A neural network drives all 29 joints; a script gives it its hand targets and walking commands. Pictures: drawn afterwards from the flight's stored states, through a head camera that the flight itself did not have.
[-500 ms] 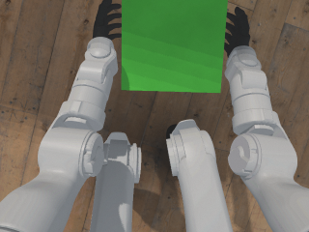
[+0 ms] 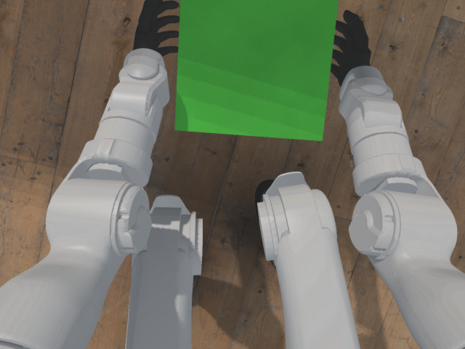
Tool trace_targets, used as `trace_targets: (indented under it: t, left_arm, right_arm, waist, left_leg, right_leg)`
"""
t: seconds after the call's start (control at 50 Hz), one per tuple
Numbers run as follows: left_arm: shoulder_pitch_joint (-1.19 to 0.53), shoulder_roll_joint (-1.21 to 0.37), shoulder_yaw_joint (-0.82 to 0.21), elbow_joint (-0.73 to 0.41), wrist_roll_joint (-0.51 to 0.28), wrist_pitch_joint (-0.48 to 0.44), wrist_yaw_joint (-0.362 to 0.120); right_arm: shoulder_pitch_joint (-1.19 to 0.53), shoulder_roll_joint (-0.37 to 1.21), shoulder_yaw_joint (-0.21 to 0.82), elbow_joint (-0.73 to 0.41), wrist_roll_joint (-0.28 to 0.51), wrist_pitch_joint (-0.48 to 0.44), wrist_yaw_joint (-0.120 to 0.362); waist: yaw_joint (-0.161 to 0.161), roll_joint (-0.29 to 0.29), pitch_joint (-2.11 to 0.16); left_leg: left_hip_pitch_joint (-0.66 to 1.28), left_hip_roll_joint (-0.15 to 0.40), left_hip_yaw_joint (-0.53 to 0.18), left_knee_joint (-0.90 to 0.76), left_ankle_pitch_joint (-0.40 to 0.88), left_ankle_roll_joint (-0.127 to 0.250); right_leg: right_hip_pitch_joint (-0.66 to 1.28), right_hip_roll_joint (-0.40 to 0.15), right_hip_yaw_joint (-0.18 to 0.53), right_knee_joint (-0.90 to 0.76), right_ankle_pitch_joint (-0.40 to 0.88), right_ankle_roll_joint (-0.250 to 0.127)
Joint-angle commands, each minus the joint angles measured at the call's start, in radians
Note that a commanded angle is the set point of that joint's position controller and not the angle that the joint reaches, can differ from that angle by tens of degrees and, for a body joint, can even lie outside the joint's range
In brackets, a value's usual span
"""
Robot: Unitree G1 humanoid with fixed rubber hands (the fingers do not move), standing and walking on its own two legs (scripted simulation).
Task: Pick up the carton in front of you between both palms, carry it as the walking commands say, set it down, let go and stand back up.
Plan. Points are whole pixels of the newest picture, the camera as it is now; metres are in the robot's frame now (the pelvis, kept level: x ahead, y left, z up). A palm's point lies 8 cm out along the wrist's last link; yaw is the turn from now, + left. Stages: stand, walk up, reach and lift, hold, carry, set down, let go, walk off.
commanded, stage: set down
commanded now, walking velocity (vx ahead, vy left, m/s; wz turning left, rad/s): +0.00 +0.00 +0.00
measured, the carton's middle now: (246, 79) +0.48 -0.10 -0.26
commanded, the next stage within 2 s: let go in 1.74 s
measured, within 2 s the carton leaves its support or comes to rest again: neither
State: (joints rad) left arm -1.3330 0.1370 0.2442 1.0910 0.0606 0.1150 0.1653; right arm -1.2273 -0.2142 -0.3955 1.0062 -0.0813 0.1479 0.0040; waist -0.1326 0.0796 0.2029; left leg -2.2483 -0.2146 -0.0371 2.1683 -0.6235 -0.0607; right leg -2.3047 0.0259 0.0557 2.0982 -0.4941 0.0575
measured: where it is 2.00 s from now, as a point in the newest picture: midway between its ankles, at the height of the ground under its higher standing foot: (227, 251)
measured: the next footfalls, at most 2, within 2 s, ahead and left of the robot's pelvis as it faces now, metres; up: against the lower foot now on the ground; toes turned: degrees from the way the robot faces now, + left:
none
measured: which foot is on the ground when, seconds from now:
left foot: down 0.00-1.00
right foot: down 0.00-1.00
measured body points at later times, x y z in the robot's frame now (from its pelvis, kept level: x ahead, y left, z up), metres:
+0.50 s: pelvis -0.01 +0.00 -0.01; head +0.34 -0.04 +0.26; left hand +0.54 +0.06 -0.19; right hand +0.46 -0.27 -0.20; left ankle +0.10 +0.11 -0.35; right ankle +0.13 -0.13 -0.35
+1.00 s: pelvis +0.00 -0.01 +0.04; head +0.32 -0.06 +0.34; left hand +0.54 +0.06 -0.10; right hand +0.46 -0.32 -0.10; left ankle +0.10 +0.11 -0.35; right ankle +0.13 -0.13 -0.35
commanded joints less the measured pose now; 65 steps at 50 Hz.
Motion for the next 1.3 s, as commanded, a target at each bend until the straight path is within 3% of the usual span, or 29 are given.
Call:
trace_targets:
  t: [0.0,0.2,0.32,0.36,0.42,0.46,0.58,0.66,0.74,0.84,0.98,1.04,1.1,1.2,1.28]
  left_arm:
    - [-0.471,-0.771,-0.243,-0.057,-0.038,-0.030,-0.231]
    - [-0.415,-0.616,-0.170,0.025,-0.001,-0.030,-0.229]
    - [-0.396,-0.490,-0.170,0.023,-0.007,-0.041,-0.210]
    - [-0.355,-0.319,-0.155,0.006,-0.014,-0.053,-0.173]
    - [-0.244,0.137,-0.131,0.001,-0.076,-0.074,-0.055]
    - [-0.237,0.198,-0.155,0.016,-0.128,-0.072,-0.026]
    - [-0.290,0.167,-0.257,-0.157,-0.237,-0.095,-0.033]
    - [-0.238,0.204,-0.248,-0.257,-0.244,-0.087,-0.021]
    - [-0.150,0.195,-0.230,-0.335,-0.227,-0.061,-0.012]
    - [-0.080,0.188,-0.159,-0.450,-0.177,-0.007,-0.001]
    - [-0.028,0.178,-0.060,-0.294,-0.109,0.019,-0.021]
    - [-0.009,0.167,-0.041,-0.247,-0.091,0.007,-0.031]
    - [0.003,0.158,-0.036,-0.255,-0.081,-0.002,-0.036]
    - [0.014,0.145,-0.064,-0.373,-0.089,0.006,-0.037]
    - [0.038,0.134,-0.083,-0.462,-0.093,0.033,-0.038]
  right_arm:
    - [-0.532,0.611,0.241,-0.061,0.046,-0.053,0.196]
    - [-0.489,0.479,0.156,0.035,0.001,-0.060,0.180]
    - [-0.443,0.367,0.111,0.070,-0.001,-0.080,0.158]
    - [-0.376,0.202,0.066,0.101,-0.003,-0.104,0.120]
    - [-0.194,-0.263,-0.031,0.164,0.027,-0.171,-0.003]
    - [-0.209,-0.340,-0.030,0.177,0.087,-0.199,-0.041]
    - [-0.300,-0.329,0.123,0.064,0.282,-0.240,-0.023]
    - [-0.234,-0.333,0.162,0.006,0.330,-0.218,-0.021]
    - [-0.112,-0.352,0.141,-0.068,0.315,-0.186,-0.037]
    - [-0.074,-0.349,0.105,-0.274,0.256,-0.122,-0.053]
    - [-0.066,-0.210,0.137,-0.234,0.219,-0.068,-0.026]
    - [-0.047,-0.192,0.131,-0.209,0.203,-0.070,-0.019]
    - [-0.008,-0.197,0.104,-0.212,0.180,-0.073,-0.018]
    - [0.044,-0.229,0.064,-0.291,0.159,-0.068,-0.014]
    - [0.070,-0.253,0.050,-0.367,0.167,-0.050,0.000]
  waist:
    - [-0.085,0.081,-0.868]
    - [-0.067,0.067,-0.724]
    - [-0.073,0.057,-0.711]
    - [-0.079,0.049,-0.721]
    - [-0.097,0.021,-0.767]
    - [-0.098,0.010,-0.798]
    - [-0.049,0.003,-0.972]
    - [-0.040,0.006,-1.129]
    - [-0.061,0.013,-1.270]
    - [-0.054,-0.051,-1.350]
    - [0.007,-0.111,-1.045]
    - [0.014,-0.105,-1.050]
    - [-0.002,-0.089,-1.103]
    - [-0.033,-0.044,-1.261]
    - [-0.033,-0.021,-1.342]
  left_leg:
    - [0.226,0.009,0.070,-0.193,0.217,0.048]
    - [0.193,0.023,0.054,-0.198,0.129,0.054]
    - [0.225,0.039,0.047,-0.194,0.117,0.044]
    - [0.256,0.052,0.050,-0.195,0.120,0.032]
    - [0.328,0.089,0.056,-0.205,0.120,0.006]
    - [0.351,0.106,0.039,-0.196,0.127,0.003]
    - [0.403,0.131,0.045,-0.150,0.270,0.009]
    - [0.463,0.130,0.079,-0.147,0.262,0.004]
    - [0.517,0.117,0.107,-0.166,0.231,0.007]
    - [0.515,0.094,0.130,-0.245,0.168,0.023]
    - [0.370,0.093,0.124,-0.372,0.048,0.039]
    - [0.381,0.096,0.124,-0.415,0.056,0.037]
    - [0.430,0.095,0.121,-0.464,0.069,0.032]
    - [0.588,0.086,0.119,-0.536,0.150,0.019]
    - [0.704,0.084,0.120,-0.598,0.212,0.014]
  right_leg:
    - [0.494,0.050,-0.087,-0.117,0.307,-0.058]
    - [0.410,0.039,-0.078,-0.122,0.182,-0.073]
    - [0.410,0.024,-0.080,-0.110,0.170,-0.066]
    - [0.431,0.010,-0.083,-0.104,0.175,-0.057]
    - [0.490,-0.031,-0.086,-0.106,0.191,-0.037]
    - [0.507,-0.046,-0.078,-0.110,0.210,-0.036]
    - [0.623,-0.054,-0.054,-0.084,0.395,-0.040]
    - [0.764,-0.041,-0.055,-0.092,0.433,-0.033]
    - [0.911,-0.024,-0.063,-0.130,0.446,-0.037]
    - [1.022,0.005,-0.098,-0.208,0.411,-0.036]
    - [0.854,0.010,-0.098,-0.335,0.212,-0.018]
    - [0.850,0.013,-0.090,-0.377,0.207,-0.009]
    - [0.887,0.017,-0.093,-0.422,0.227,-0.006]
    - [0.976,0.025,-0.116,-0.486,0.329,-0.013]
    - [1.041,0.031,-0.131,-0.541,0.393,-0.017]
